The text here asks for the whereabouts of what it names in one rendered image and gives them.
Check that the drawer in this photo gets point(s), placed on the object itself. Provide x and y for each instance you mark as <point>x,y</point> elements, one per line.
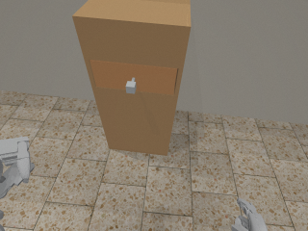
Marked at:
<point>148,78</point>

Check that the handle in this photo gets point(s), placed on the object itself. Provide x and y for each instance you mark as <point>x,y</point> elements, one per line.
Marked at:
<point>131,86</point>

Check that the right robot hand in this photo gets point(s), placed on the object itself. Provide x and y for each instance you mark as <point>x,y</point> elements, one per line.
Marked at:
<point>253,222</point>

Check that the cabinet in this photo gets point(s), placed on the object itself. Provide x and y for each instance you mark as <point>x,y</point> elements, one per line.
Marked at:
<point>146,32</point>

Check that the left robot hand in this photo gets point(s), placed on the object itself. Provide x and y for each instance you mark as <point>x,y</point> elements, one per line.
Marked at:
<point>14,153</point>

